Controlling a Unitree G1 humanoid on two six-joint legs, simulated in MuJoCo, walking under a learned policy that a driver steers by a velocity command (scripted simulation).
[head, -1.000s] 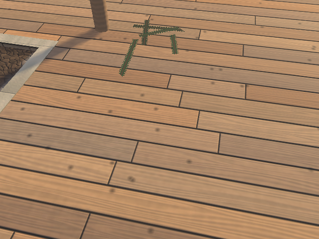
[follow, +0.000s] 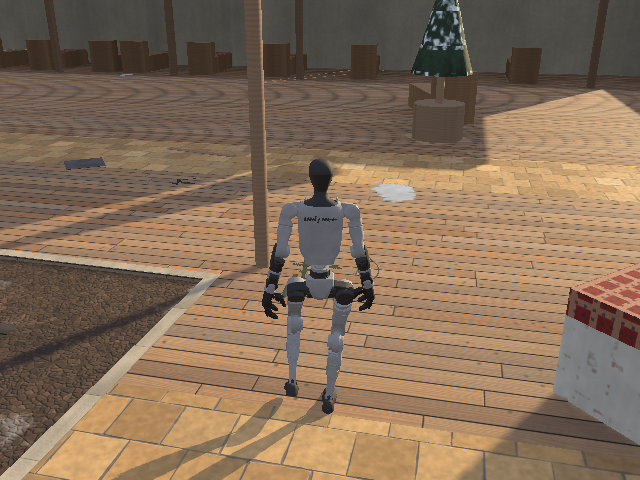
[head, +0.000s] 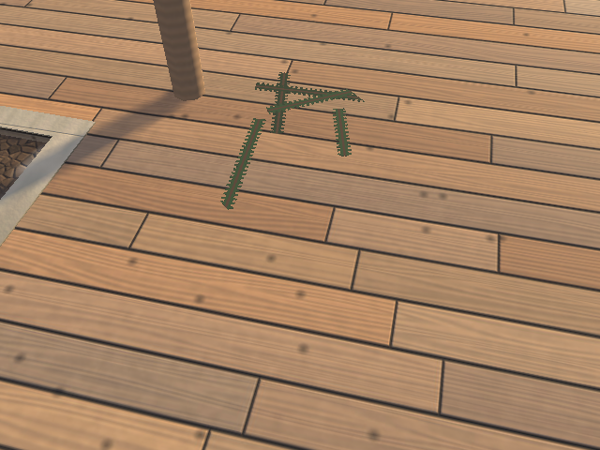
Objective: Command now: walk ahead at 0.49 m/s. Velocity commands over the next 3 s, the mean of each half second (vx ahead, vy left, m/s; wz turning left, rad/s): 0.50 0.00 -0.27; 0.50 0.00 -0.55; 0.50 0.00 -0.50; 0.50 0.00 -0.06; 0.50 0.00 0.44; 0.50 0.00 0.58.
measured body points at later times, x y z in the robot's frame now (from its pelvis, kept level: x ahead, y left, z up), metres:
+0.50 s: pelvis +0.28 +0.04 +0.00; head +0.31 +0.04 +0.45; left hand +0.36 +0.29 -0.15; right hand +0.32 -0.23 -0.13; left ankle +0.32 +0.11 -0.74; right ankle +0.22 -0.08 -0.65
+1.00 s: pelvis +0.52 -0.09 -0.01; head +0.55 -0.11 +0.44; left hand +0.73 +0.11 -0.13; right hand +0.47 -0.35 -0.14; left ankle +0.52 +0.08 -0.64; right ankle +0.53 -0.13 -0.74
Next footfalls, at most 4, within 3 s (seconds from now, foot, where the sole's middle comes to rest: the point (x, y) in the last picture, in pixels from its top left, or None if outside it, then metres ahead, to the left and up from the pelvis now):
0.32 left None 0.36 0.11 -0.78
0.84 right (388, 416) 0.57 -0.15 -0.78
1.42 left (399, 282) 0.93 -0.22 -0.78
1.94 right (519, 272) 0.96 -0.54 -0.78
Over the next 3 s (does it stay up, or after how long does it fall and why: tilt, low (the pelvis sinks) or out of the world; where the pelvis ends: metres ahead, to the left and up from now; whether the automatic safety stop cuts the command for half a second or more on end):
stays up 1.40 -0.67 -0.02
